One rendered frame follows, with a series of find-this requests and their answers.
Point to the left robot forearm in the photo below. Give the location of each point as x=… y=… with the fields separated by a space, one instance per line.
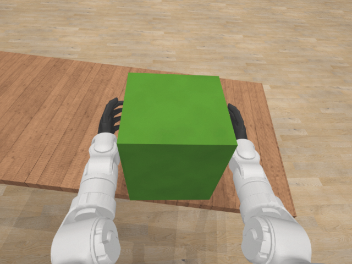
x=98 y=184

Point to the robot right hand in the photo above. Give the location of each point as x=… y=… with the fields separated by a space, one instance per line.
x=237 y=122

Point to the robot left hand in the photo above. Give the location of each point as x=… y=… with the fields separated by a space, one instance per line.
x=108 y=120

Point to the right robot upper arm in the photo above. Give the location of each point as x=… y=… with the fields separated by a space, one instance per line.
x=271 y=240

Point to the table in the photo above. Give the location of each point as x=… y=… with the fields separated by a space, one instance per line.
x=50 y=110

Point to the left robot upper arm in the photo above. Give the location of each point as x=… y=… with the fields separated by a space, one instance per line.
x=90 y=241

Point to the right robot forearm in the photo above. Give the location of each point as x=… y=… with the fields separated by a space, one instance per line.
x=252 y=186

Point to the carton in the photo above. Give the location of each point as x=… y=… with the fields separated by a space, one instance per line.
x=175 y=137

